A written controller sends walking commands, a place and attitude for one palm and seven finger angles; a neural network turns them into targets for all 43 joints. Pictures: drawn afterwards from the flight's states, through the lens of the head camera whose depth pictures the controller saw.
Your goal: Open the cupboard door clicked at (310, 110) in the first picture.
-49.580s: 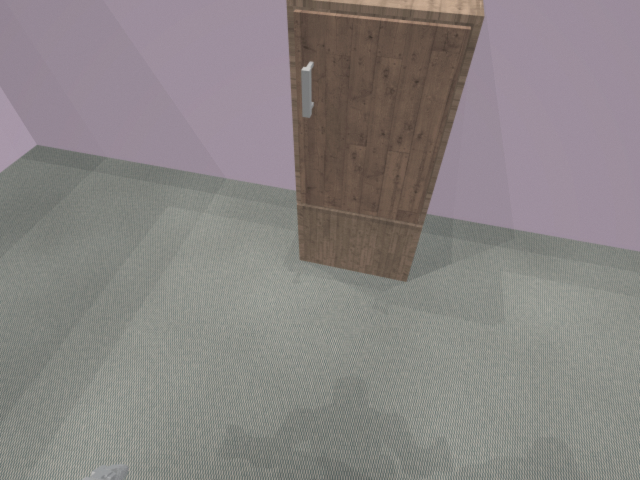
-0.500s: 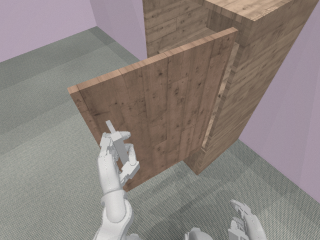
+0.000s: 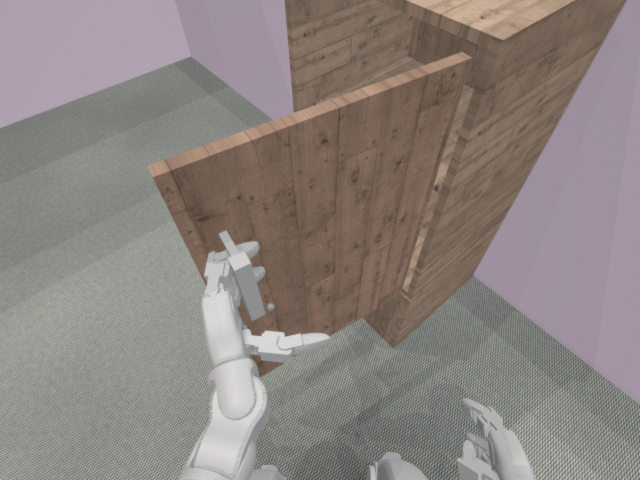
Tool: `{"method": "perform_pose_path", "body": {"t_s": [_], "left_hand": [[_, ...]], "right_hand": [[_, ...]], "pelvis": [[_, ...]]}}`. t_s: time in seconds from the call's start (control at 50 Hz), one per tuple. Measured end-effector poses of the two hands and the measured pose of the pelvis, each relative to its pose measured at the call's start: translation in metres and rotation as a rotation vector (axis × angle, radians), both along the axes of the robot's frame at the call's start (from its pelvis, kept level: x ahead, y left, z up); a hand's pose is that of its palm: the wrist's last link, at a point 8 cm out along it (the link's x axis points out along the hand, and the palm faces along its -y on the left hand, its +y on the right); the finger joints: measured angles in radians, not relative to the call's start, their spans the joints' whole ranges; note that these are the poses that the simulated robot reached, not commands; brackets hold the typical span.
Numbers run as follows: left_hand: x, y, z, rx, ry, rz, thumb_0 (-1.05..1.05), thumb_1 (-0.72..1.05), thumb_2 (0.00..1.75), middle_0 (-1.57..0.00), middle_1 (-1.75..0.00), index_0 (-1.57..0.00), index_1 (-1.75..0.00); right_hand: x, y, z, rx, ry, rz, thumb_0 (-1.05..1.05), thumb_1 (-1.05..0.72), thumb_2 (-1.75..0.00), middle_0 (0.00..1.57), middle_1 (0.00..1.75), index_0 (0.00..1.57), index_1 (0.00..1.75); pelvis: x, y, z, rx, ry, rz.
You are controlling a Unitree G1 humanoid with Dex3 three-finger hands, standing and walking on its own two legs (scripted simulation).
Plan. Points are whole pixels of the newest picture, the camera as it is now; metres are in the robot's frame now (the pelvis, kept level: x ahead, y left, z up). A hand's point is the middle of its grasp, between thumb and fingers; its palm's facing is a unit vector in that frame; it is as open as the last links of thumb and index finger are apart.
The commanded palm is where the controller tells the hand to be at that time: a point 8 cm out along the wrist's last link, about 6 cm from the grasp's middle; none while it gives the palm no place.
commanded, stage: open thumb and fingers to let go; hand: left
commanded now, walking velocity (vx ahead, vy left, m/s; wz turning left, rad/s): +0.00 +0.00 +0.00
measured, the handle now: (241, 277) +0.35 +0.12 +0.06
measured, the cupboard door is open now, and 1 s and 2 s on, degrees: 81 84 83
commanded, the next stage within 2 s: slide the hand sideways off the handle in 0.20 s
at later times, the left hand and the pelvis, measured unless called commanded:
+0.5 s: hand (262, 341) +0.27 +0.08 +0.05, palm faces -0.17 -0.98 -0.06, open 15.9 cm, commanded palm +0.25 +0.12 +0.05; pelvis +0.00 +0.03 -0.01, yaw +0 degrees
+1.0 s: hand (235, 363) +0.24 +0.11 +0.05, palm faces -0.12 -0.99 -0.01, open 16.0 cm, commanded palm +0.21 +0.18 +0.05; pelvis +0.01 +0.02 -0.01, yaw -1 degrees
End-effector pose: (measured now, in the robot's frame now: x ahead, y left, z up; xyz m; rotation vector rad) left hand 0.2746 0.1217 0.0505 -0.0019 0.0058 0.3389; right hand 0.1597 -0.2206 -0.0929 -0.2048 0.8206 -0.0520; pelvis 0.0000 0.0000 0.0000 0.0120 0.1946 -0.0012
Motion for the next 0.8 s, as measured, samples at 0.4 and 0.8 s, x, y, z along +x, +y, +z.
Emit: {"method": "perform_pose_path", "body": {"t_s": [0.4,0.8], "left_hand": [[-0.007,0.011,-0.002,0.071,-0.021,-0.222,-0.01,-0.5,0.3,-0.36,-0.59,-0.31,-0.59],[-0.031,0.02,-0.001,0.012,-0.001,-0.494,-0.01,-0.5,0.3,-0.18,-0.33,-0.18,-0.32]], "right_hand": [[-0.001,0.026,-0.004,0.011,0.009,0.025,0.01,-0.91,-0.9,0.21,0.3,0.2,0.3],[0.006,0.029,0.011,0.017,-0.093,-0.012,0.01,-0.91,-0.9,0.21,0.3,0.2,0.3]], "pelvis": [[-0.001,0.02,-0.005,-0.014,0.006,0.005],[0.003,0.029,-0.011,-0.015,0.003,-0.02]]}}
